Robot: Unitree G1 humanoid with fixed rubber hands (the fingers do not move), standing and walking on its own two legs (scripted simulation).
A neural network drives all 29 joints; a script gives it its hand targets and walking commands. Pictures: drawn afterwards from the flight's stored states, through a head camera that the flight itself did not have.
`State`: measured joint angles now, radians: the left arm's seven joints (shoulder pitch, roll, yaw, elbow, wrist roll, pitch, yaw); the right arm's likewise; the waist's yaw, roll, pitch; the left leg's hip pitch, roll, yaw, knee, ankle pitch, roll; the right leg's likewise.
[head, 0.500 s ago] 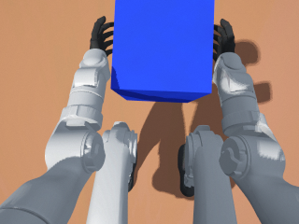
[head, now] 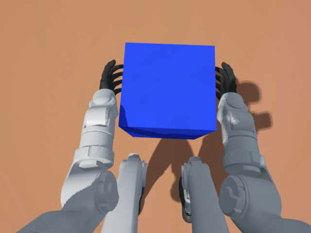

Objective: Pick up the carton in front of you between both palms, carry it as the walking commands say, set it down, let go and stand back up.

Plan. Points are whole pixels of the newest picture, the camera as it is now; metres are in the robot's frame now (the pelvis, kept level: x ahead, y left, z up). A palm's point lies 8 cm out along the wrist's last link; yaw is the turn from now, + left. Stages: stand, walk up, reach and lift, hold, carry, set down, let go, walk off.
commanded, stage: reach and lift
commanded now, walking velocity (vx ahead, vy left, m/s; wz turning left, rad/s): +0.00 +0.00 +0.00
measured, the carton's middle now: (166, 100) +0.45 +0.01 -0.12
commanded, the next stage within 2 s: hold in 1.94 s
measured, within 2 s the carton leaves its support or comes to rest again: neither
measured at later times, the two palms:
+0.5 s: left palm (82, 77) +0.40 +0.16 +0.11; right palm (266, 81) +0.40 -0.14 +0.12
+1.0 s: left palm (18, 42) +0.36 +0.15 +0.25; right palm out of the picture +0.37 -0.15 +0.26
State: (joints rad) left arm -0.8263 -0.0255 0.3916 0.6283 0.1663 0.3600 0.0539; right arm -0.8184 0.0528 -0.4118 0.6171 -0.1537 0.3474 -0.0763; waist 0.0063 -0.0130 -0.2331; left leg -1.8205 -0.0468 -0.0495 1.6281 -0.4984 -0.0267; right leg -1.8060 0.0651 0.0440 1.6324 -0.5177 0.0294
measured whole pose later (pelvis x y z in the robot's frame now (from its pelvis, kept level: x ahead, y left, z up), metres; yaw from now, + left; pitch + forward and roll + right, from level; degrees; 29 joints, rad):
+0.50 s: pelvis +0.05 +0.00 +0.14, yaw +0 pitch +23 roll +0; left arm -0.49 -0.10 0.34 0.59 0.19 0.34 0.04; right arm -0.49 0.12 -0.36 0.59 -0.18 0.33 -0.05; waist 0.01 -0.01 -0.21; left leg -1.08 -0.04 -0.05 1.11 -0.43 -0.01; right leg -1.07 0.05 0.06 1.11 -0.44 0.01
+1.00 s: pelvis +0.07 +0.00 +0.23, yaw +1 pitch -2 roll +0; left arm -0.28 -0.16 0.27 0.39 0.25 0.58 0.01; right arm -0.28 0.16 -0.29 0.39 -0.24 0.57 -0.01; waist 0.00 -0.01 -0.06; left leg -0.24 -0.02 -0.06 0.52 -0.24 -0.01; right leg -0.23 0.03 0.07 0.52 -0.26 0.00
